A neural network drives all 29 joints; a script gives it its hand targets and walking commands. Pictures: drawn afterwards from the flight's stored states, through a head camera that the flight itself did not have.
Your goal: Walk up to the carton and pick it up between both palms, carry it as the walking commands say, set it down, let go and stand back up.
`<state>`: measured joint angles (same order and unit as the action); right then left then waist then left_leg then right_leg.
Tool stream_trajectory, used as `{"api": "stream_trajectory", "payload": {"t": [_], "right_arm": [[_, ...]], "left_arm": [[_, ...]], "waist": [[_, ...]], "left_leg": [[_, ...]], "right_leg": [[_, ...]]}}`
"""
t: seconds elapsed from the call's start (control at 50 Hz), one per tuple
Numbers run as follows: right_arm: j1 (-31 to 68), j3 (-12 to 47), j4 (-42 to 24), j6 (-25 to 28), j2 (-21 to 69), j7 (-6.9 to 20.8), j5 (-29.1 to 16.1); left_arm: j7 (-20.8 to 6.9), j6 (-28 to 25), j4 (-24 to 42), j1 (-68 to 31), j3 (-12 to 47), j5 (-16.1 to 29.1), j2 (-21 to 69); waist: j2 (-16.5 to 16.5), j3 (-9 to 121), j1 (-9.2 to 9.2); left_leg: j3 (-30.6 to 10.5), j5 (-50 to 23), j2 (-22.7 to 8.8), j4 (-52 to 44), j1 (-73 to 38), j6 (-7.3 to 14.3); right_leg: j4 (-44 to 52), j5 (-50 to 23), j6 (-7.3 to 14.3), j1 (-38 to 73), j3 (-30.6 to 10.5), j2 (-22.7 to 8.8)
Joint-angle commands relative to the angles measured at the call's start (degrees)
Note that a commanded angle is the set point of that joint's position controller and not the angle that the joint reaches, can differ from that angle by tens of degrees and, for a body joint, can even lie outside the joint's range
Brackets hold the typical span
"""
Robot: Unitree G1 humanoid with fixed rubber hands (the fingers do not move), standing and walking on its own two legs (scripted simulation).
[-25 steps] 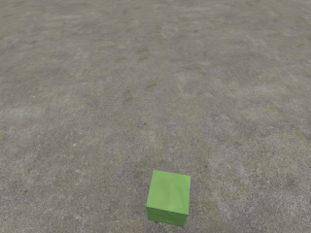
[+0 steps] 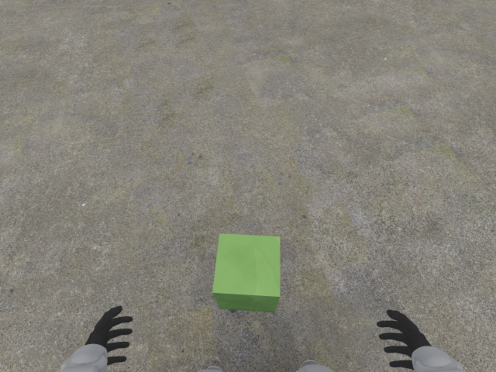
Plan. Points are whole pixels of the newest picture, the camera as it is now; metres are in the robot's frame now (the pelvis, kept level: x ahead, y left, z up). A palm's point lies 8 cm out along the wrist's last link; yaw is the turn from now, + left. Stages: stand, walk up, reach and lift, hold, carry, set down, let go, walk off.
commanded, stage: reach and lift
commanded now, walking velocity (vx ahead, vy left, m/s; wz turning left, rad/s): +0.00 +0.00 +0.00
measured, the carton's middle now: (248, 274) +0.45 +0.03 -0.63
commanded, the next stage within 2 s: none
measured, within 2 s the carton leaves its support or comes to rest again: neither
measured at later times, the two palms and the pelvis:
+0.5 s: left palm (126, 324) +0.22 +0.25 -0.14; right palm (384, 309) +0.24 -0.23 -0.14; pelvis -0.05 -0.02 -0.05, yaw +2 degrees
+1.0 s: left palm (158, 250) +0.37 +0.23 -0.17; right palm (354, 255) +0.36 -0.20 -0.18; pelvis -0.06 -0.01 -0.08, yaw +1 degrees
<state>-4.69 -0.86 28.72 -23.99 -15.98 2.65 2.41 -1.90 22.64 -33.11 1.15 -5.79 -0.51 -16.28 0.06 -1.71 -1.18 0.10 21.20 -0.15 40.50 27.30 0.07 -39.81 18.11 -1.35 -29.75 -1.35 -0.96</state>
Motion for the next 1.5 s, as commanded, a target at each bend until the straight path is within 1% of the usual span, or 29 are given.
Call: {"api": "stream_trajectory", "payload": {"t": [0.0,0.04,0.08,0.12,0.16,0.2,0.26,0.34,0.38,0.46,0.54,0.64,0.72,0.82,0.92,1.04,1.18,1.26,1.34,1.4,1.44,1.48], "right_arm": [[1.29,-1.27,-8.01,3.43,-2.82,-0.59,1.01],[3.19,-1.84,-9.29,5.74,-1.43,-1.24,1.36],[4.0,-2.27,-9.24,7.11,-0.47,-2.34,1.37],[4.12,-2.58,-8.72,7.63,0.06,-3.61,1.08],[4.47,-3.17,-8.07,7.75,0.56,-4.8,1.03],[5.44,-3.65,-7.27,7.36,1.09,-5.65,0.86],[8.85,-4.37,-6.23,6.31,1.66,-6.28,0.51],[16.59,-5.2,-4.91,4.86,1.9,-6.57,-0.3],[20.81,-5.7,-4.38,4.19,1.79,-6.67,-0.89],[29.02,-6.45,-2.76,2.95,1.35,-6.64,-2.25],[36.29,-7.36,-0.64,2.71,0.71,-6.64,-3.34],[44.0,-9.1,1.78,3.73,0.03,-7.03,-3.79],[49.03,-10.53,3.24,5.12,-0.44,-7.37,-3.62],[53.63,-11.97,4.75,7.71,-0.4,-7.91,-3.32],[57.92,-13.13,6.25,10.59,0.36,-8.35,-3.19],[63.85,-15.22,7.16,13.05,1.64,-8.33,-2.41],[72.89,-18.9,9.39,14.78,1.69,-8.65,-0.77],[76.52,-21.01,10.93,15.4,1.77,-8.53,0.15],[76.53,-23.03,11.24,15.98,2.65,-8.08,1.64],[76.45,-24.39,10.18,16.35,3.46,-7.66,2.93],[76.94,-25.02,9.48,16.51,3.75,-7.4,3.55],[77.71,-25.37,9.2,16.55,3.86,-7.16,3.86]], "left_arm": [[-1.94,-3.42,3.3,4.99,-3.28,-0.76,-6.13],[-3.0,-6.43,3.98,1.02,-4.34,-0.7,-7.35],[-3.92,-8.35,3.56,-0.73,-4.8,-0.73,-8.6],[-4.38,-9.16,3.2,-1.56,-4.66,-0.5,-9.37],[-4.48,-9.56,3.45,-2.95,-4.31,-0.12,-9.74],[-4.41,-9.53,3.57,-4.75,-3.88,0.23,-9.77],[-4.3,-8.9,3.3,-8.57,-3.62,0.72,-9.64],[-4.25,-7.88,2.26,-16.3,-3.58,1.43,-9.78],[-4.22,-7.27,1.31,-20.52,-3.63,1.89,-9.9],[-4.09,-5.85,-1.3,-28.51,-4.14,2.22,-9.69],[-3.87,-5.15,-4.04,-35.37,-5.11,1.85,-9.42],[-3.45,-5.6,-6.17,-43.5,-6.13,1.85,-9.11],[-2.98,-6.56,-6.91,-49.07,-6.68,1.88,-8.98],[-2.42,-8.8,-8.13,-54.36,-7.6,1.85,-9.36],[-2.1,-11.33,-9.94,-59.57,-8.34,1.92,-9.41],[-2.01,-13.85,-12.68,-66.43,-10.06,0.99,-9.85],[-1.67,-15.38,-15.62,-77.13,-11.37,-0.36,-10.42],[-1.31,-15.64,-16.63,-81.49,-12.08,-1.52,-10.19],[-1.28,-15.87,-16.95,-81.51,-13.19,-3.31,-9.39],[-1.5,-16.09,-15.98,-81.4,-13.94,-4.41,-8.77],[-1.62,-16.09,-15.09,-81.95,-14.1,-4.75,-8.31],[-1.68,-15.94,-14.54,-82.69,-14.06,-4.88,-7.8]], "waist": [[0.18,13.45,-3.0],[2.04,14.72,-2.46],[3.16,16.46,-1.56],[3.24,18.95,-0.92],[2.51,20.55,-0.61],[1.3,20.99,-0.4],[0.0,20.54,-0.17],[-0.47,19.3,0.06],[-0.54,19.29,0.13],[-0.74,20.74,-0.31],[-0.97,23.85,-0.8],[-1.12,30.15,-0.67],[-0.79,36.21,-0.26],[-0.66,43.56,0.53],[-1.31,49.27,1.59],[-1.71,54.32,1.82],[-2.96,58.41,2.52],[-3.59,61.87,2.83],[-3.52,64.57,2.7],[-3.28,65.07,2.6],[-3.3,64.78,2.76],[-3.44,63.8,3.01]], "left_leg": [[-0.76,-23.42,2.07,-1.95,1.03,0.11],[-0.32,-20.27,2.23,1.34,4.91,-0.13],[-0.05,-18.06,2.36,3.93,8.25,-0.33],[0.11,-16.95,2.56,5.84,10.48,-0.51],[0.35,-15.78,2.62,7.04,11.85,-0.51],[0.61,-14.11,2.55,7.59,12.8,-0.45],[1.06,-10.55,2.39,8.08,14.41,-0.39],[1.56,-5.45,1.98,8.43,17.39,-0.35],[1.79,-3.32,1.78,8.47,18.92,-0.39],[2.28,-0.85,1.55,8.43,21.41,-0.73],[2.68,-0.51,1.54,8.73,23.13,-1.26],[2.86,-1.77,1.74,9.48,24.93,-1.79],[2.89,-4.23,1.96,10.42,26.08,-2.05],[2.84,-9.69,2.42,12.13,27.71,-2.09],[2.49,-16.06,2.95,13.93,29.5,-1.93],[1.61,-21.23,3.53,14.88,31.97,-1.67],[0.71,-23.83,3.89,15.73,31.3,-1.8],[0.54,-26.75,4.02,16.39,29.69,-2.0],[0.68,-30.2,4.02,16.87,30.4,-2.09],[0.81,-30.87,3.99,17.11,32.68,-1.95],[0.84,-30.12,3.98,17.66,33.97,-1.82],[0.9,-28.25,4.0,18.69,35.2,-1.69]], "right_leg": [[-1.14,-18.75,1.2,10.02,0.26,2.7],[-4.02,-19.68,0.61,8.94,-0.19,2.26],[-6.19,-21.62,-0.03,9.5,-0.48,1.87],[-8.0,-23.19,-0.54,10.29,-0.53,1.71],[-9.2,-22.73,-0.75,9.82,-0.64,1.75],[-9.67,-20.43,-0.69,8.39,-0.62,1.78],[-9.83,-14.85,-0.53,5.04,-0.28,1.78],[-9.75,-6.86,-0.6,0.81,0.21,1.72],[-9.73,-4.02,-0.71,-0.55,0.45,1.7],[-9.98,-0.84,-0.8,-2.56,1.02,1.76],[-10.75,0.05,-0.98,-4.62,1.58,2.09],[-12.15,-0.93,-1.15,-7.61,2.34,2.74],[-13.41,-3.33,-1.29,-9.72,2.92,3.25],[-15.07,-8.79,-1.42,-11.66,3.27,3.91],[-16.55,-15.48,-1.17,-14.35,3.3,4.52],[-17.87,-21.54,-0.85,-16.02,2.96,4.78],[-18.42,-22.79,-0.63,-20.31,3.1,4.9],[-18.46,-24.53,-0.53,-22.14,3.52,4.93],[-18.65,-28.13,-0.49,-22.32,3.62,4.74],[-19.04,-29.48,-0.57,-22.83,3.61,4.48],[-19.54,-28.53,-0.7,-24.43,3.86,4.39],[-20.35,-26.04,-0.87,-27.07,4.3,4.42]]}}
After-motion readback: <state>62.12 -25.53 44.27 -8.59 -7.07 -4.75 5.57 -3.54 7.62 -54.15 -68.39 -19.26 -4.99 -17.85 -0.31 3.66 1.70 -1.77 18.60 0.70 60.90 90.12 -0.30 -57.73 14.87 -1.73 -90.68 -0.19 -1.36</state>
